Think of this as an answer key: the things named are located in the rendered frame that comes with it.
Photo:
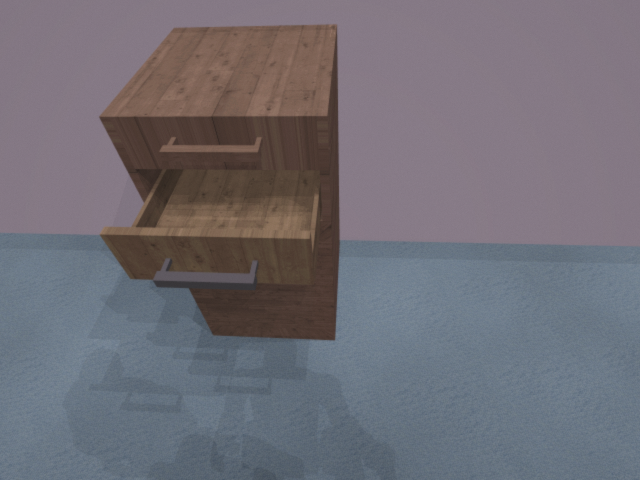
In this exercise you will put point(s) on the drawer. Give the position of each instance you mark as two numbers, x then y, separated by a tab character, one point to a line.
219	221

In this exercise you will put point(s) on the handle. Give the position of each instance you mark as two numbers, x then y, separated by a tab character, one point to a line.
205	280
211	153

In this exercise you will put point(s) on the cabinet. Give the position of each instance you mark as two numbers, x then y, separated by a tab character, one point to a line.
273	86

